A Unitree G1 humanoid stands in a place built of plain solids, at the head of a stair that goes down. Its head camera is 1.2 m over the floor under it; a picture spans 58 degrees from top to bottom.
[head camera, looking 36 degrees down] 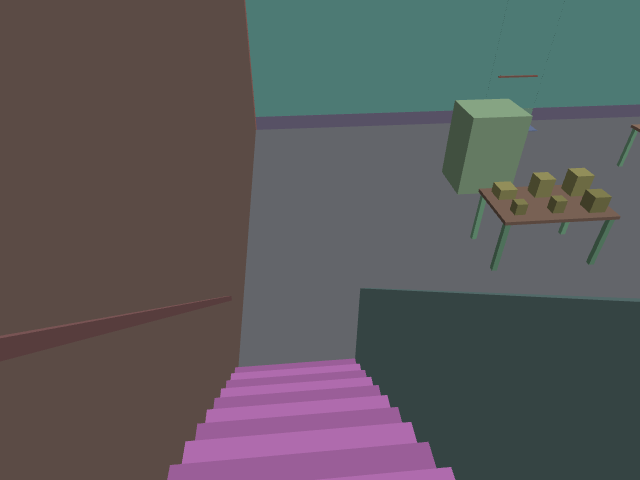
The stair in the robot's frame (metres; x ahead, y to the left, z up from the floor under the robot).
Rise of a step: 0.20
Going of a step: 0.22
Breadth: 1.20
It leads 5 degrees to the left of straight ahead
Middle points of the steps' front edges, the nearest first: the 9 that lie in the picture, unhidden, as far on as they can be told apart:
1.05 0.08 -0.78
1.26 0.10 -0.97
1.48 0.12 -1.17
1.70 0.14 -1.36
1.92 0.16 -1.56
2.13 0.18 -1.75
2.35 0.20 -1.95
2.57 0.22 -2.14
2.78 0.24 -2.34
